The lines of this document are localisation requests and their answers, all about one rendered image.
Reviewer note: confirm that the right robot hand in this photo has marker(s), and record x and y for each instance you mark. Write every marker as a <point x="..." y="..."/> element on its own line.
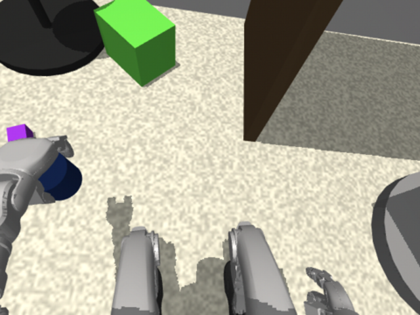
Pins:
<point x="334" y="298"/>

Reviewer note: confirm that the left robot hand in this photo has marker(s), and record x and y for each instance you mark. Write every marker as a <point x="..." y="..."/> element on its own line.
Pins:
<point x="34" y="156"/>

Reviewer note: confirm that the coat stand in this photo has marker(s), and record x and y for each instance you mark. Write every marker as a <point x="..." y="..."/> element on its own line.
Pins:
<point x="48" y="37"/>

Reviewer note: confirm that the left robot arm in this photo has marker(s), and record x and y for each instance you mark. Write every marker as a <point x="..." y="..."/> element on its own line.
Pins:
<point x="16" y="191"/>

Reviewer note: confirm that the right robot foot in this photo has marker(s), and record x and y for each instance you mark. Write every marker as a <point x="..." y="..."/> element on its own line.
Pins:
<point x="229" y="289"/>

